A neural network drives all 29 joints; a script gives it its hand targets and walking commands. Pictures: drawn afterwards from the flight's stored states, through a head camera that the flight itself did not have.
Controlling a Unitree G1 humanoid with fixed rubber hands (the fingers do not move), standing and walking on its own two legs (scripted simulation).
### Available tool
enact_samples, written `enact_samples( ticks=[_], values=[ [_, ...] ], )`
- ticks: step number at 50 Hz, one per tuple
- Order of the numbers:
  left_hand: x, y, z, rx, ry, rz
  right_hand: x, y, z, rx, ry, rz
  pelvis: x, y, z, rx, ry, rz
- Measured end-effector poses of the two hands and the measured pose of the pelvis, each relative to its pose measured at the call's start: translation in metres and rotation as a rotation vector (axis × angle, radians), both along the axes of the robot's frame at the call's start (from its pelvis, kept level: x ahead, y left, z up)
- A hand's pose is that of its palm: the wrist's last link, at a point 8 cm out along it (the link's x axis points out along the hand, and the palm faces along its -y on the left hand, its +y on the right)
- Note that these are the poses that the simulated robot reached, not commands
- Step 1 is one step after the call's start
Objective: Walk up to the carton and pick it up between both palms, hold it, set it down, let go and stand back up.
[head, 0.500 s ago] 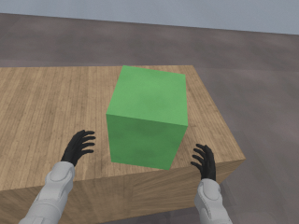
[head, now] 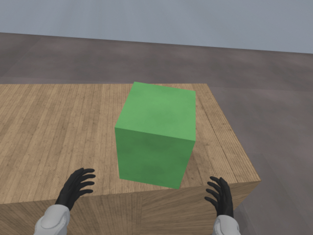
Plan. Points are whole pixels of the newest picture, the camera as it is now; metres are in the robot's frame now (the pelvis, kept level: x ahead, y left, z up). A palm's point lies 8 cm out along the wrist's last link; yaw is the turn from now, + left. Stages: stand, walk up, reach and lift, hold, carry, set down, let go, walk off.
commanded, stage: set down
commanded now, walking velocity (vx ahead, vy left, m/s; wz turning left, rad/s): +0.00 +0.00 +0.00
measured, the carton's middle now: (156, 135) +0.44 +0.00 +0.00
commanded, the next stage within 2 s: none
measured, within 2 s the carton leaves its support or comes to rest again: neither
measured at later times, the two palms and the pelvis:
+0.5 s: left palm (73, 202) +0.23 +0.21 -0.03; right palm (236, 217) +0.19 -0.20 -0.02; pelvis +0.02 -0.02 +0.01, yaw +0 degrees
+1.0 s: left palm (72, 209) +0.22 +0.21 -0.04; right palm (240, 212) +0.20 -0.22 -0.02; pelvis +0.03 -0.03 +0.01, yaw +0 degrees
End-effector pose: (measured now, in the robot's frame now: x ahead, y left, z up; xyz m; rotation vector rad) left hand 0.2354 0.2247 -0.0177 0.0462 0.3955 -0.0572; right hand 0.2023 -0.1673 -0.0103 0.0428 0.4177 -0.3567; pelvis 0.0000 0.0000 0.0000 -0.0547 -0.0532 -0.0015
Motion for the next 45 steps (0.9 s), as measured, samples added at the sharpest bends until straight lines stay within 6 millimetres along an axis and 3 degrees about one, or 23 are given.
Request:
enact_samples(
  ticks=[17, 45],
  values=[
    [-0.001, -0.013, -0.005, 0.010, 0.063, 0.000, -0.017, -0.027, -0.014, 0.003, 0.088, 0.003, 0.015, -0.016, 0.004, 0.022, -0.010, 0.001],
    [-0.015, -0.007, -0.025, 0.078, 0.220, 0.049, 0.002, -0.046, -0.010, -0.019, 0.072, 0.125, 0.032, -0.023, 0.008, 0.031, 0.019, 0.000]
  ],
)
